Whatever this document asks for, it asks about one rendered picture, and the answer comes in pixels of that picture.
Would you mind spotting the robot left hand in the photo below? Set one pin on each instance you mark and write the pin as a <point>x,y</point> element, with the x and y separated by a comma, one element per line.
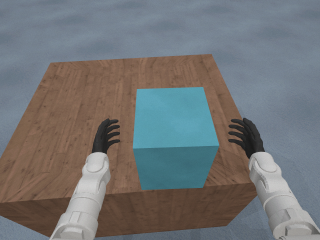
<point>101,143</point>

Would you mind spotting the left robot forearm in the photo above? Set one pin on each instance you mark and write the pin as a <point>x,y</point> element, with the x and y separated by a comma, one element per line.
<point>80,219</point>

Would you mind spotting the robot right hand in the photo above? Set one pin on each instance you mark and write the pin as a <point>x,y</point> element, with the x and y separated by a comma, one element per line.
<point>251,140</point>

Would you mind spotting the carton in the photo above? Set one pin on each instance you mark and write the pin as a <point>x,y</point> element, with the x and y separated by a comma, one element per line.
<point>174,140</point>

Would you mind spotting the pedestal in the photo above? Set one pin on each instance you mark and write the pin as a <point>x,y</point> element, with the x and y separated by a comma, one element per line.
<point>43,161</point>

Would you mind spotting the right robot forearm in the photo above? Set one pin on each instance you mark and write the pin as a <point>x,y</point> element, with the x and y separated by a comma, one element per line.
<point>286,217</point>

